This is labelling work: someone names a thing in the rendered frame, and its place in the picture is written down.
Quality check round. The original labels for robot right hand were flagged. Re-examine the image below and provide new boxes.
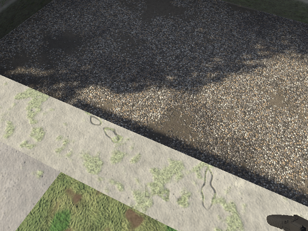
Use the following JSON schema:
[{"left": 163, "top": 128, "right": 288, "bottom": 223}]
[{"left": 267, "top": 215, "right": 308, "bottom": 231}]

